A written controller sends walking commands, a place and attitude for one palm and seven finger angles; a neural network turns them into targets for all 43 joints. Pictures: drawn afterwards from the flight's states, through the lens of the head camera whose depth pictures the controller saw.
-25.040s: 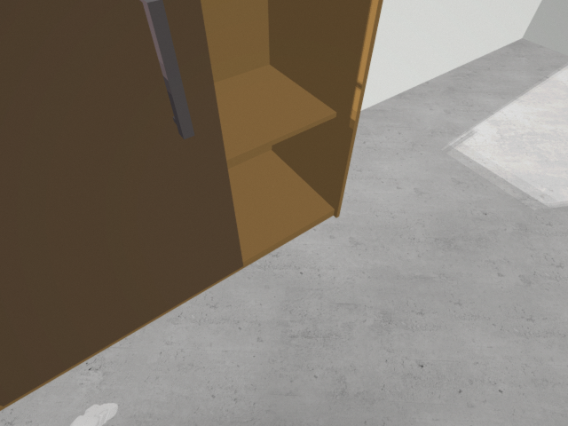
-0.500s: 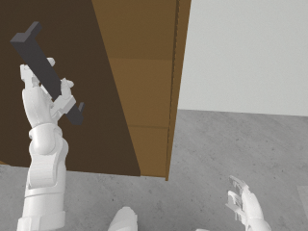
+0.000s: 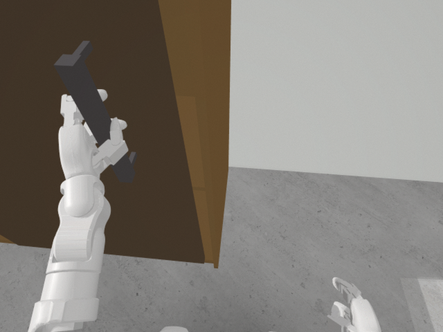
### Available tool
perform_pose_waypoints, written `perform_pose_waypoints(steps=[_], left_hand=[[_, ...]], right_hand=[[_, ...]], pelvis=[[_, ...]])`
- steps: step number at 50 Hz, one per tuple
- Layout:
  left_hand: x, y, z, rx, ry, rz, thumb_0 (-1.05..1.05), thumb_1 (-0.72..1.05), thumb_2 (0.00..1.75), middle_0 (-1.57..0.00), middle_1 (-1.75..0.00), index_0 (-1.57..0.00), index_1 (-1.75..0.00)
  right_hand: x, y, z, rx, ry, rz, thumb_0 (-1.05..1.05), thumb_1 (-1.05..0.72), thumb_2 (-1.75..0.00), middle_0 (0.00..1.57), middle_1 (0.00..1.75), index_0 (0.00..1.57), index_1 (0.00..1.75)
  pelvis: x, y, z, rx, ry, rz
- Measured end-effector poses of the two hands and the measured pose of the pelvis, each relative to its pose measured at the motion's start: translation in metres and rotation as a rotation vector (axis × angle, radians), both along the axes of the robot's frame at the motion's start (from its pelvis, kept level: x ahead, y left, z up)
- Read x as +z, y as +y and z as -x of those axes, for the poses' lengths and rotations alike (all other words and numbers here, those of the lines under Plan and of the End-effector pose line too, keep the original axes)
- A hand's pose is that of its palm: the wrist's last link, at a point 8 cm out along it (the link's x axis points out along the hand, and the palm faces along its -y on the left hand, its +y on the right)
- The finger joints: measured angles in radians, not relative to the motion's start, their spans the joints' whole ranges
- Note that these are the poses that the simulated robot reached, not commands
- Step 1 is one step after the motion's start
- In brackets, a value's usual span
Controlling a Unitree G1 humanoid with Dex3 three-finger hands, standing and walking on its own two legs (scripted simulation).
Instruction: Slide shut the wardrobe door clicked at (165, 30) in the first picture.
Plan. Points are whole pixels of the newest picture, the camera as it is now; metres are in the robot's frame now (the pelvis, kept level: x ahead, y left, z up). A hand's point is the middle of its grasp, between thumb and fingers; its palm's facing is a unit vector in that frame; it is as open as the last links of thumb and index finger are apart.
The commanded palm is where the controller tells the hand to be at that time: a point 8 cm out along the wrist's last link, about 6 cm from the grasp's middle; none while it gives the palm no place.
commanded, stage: step sideways, sliding the door along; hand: left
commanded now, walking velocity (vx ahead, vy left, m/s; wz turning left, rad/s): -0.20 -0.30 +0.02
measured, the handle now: (109, 123) +0.40 +0.24 +0.15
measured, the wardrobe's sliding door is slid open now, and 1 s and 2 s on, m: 0.04 0.00 0.00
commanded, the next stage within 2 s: stop walking and hold the door there in 0.80 s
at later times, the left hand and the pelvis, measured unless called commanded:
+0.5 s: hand (144, 141) +0.36 +0.17 +0.16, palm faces +0.45 -0.89 -0.06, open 7.1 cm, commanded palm +0.32 +0.14 +0.16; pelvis +0.02 -0.07 +0.01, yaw +4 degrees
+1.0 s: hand (140, 143) +0.36 +0.17 +0.15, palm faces +0.48 -0.85 -0.21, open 7.2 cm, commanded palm +0.32 +0.19 +0.15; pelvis +0.04 -0.10 +0.01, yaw +5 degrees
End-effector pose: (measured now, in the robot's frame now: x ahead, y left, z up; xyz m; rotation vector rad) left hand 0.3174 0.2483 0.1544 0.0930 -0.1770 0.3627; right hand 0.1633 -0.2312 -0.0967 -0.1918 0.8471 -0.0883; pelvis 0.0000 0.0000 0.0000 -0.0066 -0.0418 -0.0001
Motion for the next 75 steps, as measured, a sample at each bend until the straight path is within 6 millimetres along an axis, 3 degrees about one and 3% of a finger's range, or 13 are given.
perform_pose_waypoints(steps=[8,12,24,34,42,46,50,55,60,66,75], left_hand=[[0.001,-0.029,0.0,0.01,0.011,-0.027,-0.01,0.74,0.83,-0.38,-1.36,-0.02,-1.3],[0.0,-0.04,0.0,0.015,0.008,-0.02,-0.01,0.73,0.84,-0.39,-1.36,-0.03,-1.3],[0.001,-0.043,0.0,0.091,0.01,0.0,-0.01,0.71,0.87,-0.39,-1.35,-0.04,-1.3],[-0.001,-0.042,-0.001,0.076,-0.016,-0.008,-0.01,0.72,0.85,-0.41,-1.37,-0.04,-1.31],[-0.002,-0.045,-0.001,0.12,-0.02,-0.02,-0.02,0.71,0.86,-0.42,-1.38,-0.03,-1.31],[-0.001,-0.046,-0.001,0.151,-0.012,-0.017,-0.02,0.7,0.87,-0.42,-1.37,-0.04,-1.32],[0.002,-0.038,0.0,0.137,0.028,-0.154,-0.08,0.64,0.83,-0.42,-1.37,-0.09,-1.33],[0.006,-0.036,0.001,0.135,0.07,-0.181,-0.08,0.63,0.8,-0.43,-1.38,-0.13,-1.34],[0.006,-0.035,0.001,0.111,0.074,-0.155,-0.07,0.64,0.78,-0.41,-1.37,-0.14,-1.34],[0.007,-0.034,0.003,0.072,0.088,-0.131,-0.05,0.67,0.76,-0.36,-1.36,-0.12,-1.31],[0.007,-0.029,0.002,-0.005,0.083,-0.092,-0.03,0.68,0.75,-0.34,-1.36,-0.14,-1.31]], right_hand=[[0.0,-0.025,-0.017,0.041,-0.006,-0.032,0.02,-0.9,-0.9,0.2,0.3,0.2,0.29],[0.001,-0.033,-0.024,0.046,-0.01,-0.026,0.02,-0.9,-0.9,0.2,0.3,0.2,0.29],[-0.002,-0.033,-0.045,0.134,0.01,-0.07,0.02,-0.9,-0.9,0.2,0.3,0.2,0.29],[0.005,-0.032,-0.066,0.168,-0.008,-0.014,0.02,-0.9,-0.9,0.2,0.3,0.2,0.29],[0.002,-0.022,-0.079,0.242,-0.021,-0.094,0.02,-0.9,-0.9,0.2,0.3,0.2,0.29],[0.003,-0.032,-0.084,0.246,-0.013,-0.093,0.02,-0.9,-0.9,0.2,0.3,0.2,0.29],[0.004,-0.056,-0.085,0.16,-0.028,-0.074,0.02,-0.9,-0.9,0.2,0.3,0.2,0.3],[0.006,-0.084,-0.075,0.042,-0.078,-0.031,0.02,-0.9,-0.9,0.2,0.3,0.2,0.29],[0.012,-0.092,-0.049,-0.031,-0.087,0.022,0.02,-0.9,-0.9,0.2,0.3,0.2,0.29],[0.015,-0.078,-0.006,-0.081,-0.084,0.018,0.02,-0.9,-0.9,0.2,0.3,0.2,0.29],[-0.001,-0.037,0.053,-0.107,0.033,0.002,0.02,-0.9,-0.9,0.2,0.3,0.2,0.29]], pelvis=[[0.003,-0.036,-0.004,0.03,-0.006,0.012],[0.003,-0.043,-0.008,0.043,0.019,-0.008],[0.006,-0.069,-0.017,0.073,0.015,-0.003],[0.005,-0.062,-0.025,0.086,0.031,-0.009],[0.006,-0.082,-0.032,0.084,-0.005,0.019],[0.01,-0.091,-0.036,0.103,0.009,0.009],[0.009,-0.097,-0.038,0.08,0.045,-0.008],[0.007,-0.087,-0.034,0.056,0.059,-0.018],[0.006,-0.074,-0.025,0.044,0.043,-0.03],[0.007,-0.057,-0.009,0.022,0.02,-0.023],[0.009,-0.026,0.0,0.002,0.013,-0.027]])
